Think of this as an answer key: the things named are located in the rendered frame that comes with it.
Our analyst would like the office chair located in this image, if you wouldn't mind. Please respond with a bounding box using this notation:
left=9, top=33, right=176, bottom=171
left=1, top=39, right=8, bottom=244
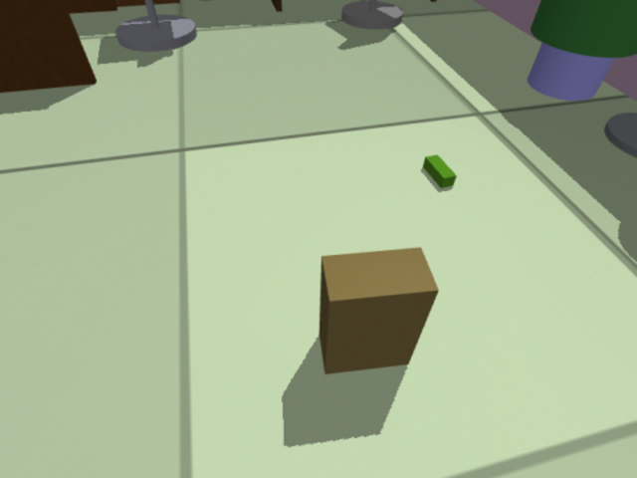
left=115, top=0, right=197, bottom=52
left=341, top=0, right=403, bottom=30

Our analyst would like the potted plant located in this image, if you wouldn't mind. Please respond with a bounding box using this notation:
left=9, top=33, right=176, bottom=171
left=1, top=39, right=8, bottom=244
left=528, top=0, right=637, bottom=101

